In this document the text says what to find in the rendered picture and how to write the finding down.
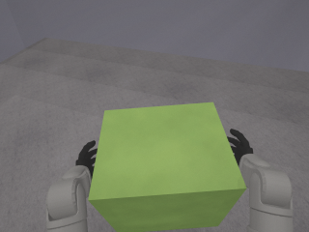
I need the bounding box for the robot right forearm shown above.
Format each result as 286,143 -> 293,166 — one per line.
239,154 -> 294,232

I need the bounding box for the carton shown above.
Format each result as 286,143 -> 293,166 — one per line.
88,101 -> 247,232

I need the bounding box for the robot left forearm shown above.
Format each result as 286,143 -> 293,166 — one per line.
45,165 -> 92,232

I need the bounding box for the left robot hand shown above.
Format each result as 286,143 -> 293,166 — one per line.
75,140 -> 98,179

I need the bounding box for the right robot hand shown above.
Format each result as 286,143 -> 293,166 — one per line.
227,129 -> 253,166

